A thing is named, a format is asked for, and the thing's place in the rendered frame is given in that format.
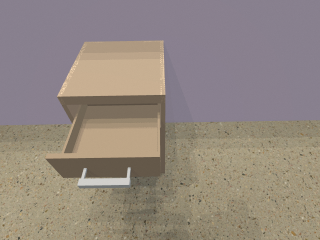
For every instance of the drawer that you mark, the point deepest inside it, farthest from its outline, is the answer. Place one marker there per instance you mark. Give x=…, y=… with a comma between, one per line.
x=107, y=139

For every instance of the cabinet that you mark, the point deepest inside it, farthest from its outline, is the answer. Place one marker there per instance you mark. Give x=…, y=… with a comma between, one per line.
x=117, y=72

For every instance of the handle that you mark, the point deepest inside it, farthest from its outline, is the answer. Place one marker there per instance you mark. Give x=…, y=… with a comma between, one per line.
x=91, y=183

